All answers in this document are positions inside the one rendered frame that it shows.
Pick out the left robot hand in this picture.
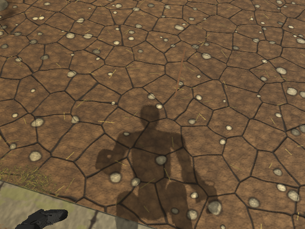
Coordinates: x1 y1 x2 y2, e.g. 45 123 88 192
14 209 68 229

